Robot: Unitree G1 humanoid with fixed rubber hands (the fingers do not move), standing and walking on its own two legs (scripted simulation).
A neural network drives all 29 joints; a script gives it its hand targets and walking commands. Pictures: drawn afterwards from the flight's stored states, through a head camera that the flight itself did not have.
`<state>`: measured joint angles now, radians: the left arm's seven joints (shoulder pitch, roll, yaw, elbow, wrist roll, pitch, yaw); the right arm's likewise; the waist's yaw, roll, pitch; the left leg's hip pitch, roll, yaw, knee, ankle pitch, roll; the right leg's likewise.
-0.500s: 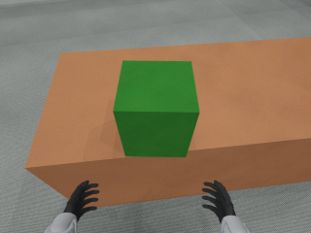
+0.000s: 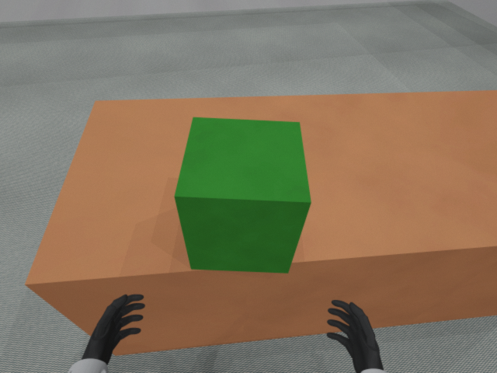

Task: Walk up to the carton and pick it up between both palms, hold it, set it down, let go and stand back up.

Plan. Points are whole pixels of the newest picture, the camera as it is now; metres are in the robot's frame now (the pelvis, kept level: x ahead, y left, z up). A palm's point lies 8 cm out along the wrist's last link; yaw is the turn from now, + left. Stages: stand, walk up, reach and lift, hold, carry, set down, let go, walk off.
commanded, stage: reach and lift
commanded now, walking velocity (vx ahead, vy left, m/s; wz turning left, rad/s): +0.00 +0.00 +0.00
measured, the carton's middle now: (242, 199) +0.44 +0.00 -0.02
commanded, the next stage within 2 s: none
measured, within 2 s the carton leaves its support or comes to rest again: neither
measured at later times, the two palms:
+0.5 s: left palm (108, 321) +0.22 +0.22 -0.04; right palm (361, 320) +0.20 -0.18 -0.03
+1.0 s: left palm (114, 269) +0.28 +0.21 +0.01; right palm (370, 272) +0.26 -0.20 +0.02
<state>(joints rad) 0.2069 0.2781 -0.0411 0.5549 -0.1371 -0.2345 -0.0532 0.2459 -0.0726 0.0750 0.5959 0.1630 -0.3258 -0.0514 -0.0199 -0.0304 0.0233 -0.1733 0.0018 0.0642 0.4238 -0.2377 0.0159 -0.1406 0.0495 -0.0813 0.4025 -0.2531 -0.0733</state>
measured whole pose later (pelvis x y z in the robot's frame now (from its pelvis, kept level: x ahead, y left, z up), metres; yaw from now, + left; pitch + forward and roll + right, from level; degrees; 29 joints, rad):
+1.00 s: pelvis +0.00 +0.02 +0.00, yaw -1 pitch -1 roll -1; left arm -0.06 0.25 -0.06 0.46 -0.16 -0.11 0.02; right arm -0.06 -0.17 0.00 0.52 0.26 -0.16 -0.08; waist -0.01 -0.04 0.01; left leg -0.14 -0.01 0.06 0.40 -0.23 0.04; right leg -0.10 0.05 -0.05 0.35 -0.23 -0.05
